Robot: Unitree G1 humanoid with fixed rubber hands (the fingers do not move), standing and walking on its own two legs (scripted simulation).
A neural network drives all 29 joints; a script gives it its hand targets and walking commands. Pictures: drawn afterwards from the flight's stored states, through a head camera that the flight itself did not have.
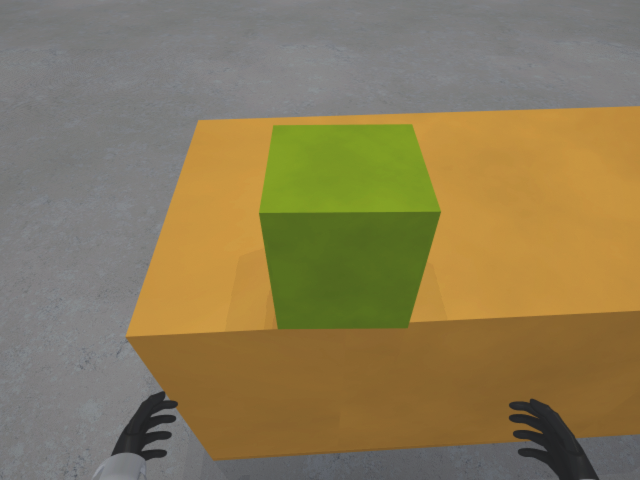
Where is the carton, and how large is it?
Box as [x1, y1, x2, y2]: [259, 124, 440, 328]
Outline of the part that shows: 411,124 273,125 259,215 278,328 407,327 440,213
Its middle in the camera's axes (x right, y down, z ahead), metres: +0.03 -0.02 +0.60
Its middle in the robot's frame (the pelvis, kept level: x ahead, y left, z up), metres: +0.47 -0.01 +0.06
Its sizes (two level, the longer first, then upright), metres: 0.210 0.200 0.250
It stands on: a pedestal, 0.68 m high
